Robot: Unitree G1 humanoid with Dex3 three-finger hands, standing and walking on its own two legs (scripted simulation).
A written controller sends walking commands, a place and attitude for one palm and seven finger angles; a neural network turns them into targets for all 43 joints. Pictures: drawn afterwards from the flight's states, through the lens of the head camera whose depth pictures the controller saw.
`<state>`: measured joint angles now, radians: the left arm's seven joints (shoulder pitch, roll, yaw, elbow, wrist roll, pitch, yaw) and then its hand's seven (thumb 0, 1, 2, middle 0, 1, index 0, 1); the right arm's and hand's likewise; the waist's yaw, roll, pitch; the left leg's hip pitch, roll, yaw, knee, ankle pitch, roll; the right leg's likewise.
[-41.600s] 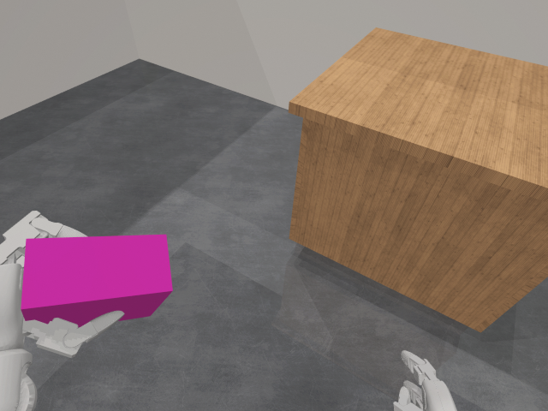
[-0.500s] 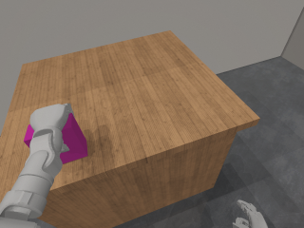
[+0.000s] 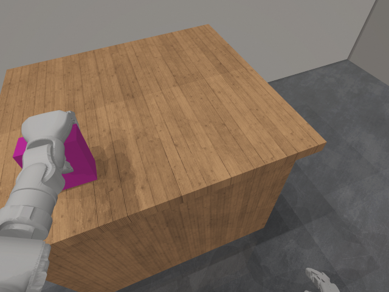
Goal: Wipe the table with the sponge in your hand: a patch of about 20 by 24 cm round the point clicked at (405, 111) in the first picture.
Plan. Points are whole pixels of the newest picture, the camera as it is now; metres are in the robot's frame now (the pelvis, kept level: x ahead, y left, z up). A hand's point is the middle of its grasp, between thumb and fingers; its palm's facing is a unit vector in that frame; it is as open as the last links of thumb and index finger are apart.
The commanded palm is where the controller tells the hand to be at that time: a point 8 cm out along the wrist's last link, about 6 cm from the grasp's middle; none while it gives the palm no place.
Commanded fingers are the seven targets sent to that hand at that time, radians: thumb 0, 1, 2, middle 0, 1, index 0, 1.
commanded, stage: wipe forward along the first lane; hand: left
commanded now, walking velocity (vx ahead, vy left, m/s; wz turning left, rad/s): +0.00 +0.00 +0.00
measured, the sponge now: (64, 166) +0.37 +0.34 +0.03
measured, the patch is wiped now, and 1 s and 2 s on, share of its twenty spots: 0.40 0.50 0.50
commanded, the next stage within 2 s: slide across to the middle lane in 0.42 s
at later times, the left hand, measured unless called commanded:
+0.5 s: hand (57, 127) +0.44 +0.36 +0.09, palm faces -0.12 +0.00 -0.99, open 10.5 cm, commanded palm +0.43 +0.35 +0.13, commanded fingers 0.00 0.10 1.30 -1.20 -1.60 -1.20 -1.60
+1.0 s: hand (78, 119) +0.47 +0.32 +0.09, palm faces -0.04 -0.02 -1.00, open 10.5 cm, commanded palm +0.45 +0.30 +0.15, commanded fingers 0.00 0.10 1.30 -1.20 -1.60 -1.20 -1.60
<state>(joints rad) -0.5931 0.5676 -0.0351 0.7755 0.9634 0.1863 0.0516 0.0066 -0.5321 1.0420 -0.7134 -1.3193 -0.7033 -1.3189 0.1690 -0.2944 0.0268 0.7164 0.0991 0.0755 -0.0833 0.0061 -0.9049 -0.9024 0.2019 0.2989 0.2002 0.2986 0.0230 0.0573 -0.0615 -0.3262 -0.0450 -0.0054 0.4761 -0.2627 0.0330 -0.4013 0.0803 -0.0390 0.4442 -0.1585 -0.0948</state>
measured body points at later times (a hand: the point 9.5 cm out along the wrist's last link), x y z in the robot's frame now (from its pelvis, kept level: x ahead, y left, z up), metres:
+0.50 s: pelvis +0.02 +0.03 +0.00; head +0.07 +0.01 +0.45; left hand +0.44 +0.36 +0.14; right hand +0.11 -0.25 -0.13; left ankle -0.02 +0.10 -0.74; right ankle +0.04 -0.06 -0.74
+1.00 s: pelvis +0.04 +0.06 +0.00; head +0.08 +0.05 +0.45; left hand +0.46 +0.32 +0.15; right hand +0.19 -0.17 -0.13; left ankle -0.02 +0.10 -0.74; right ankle +0.04 -0.06 -0.74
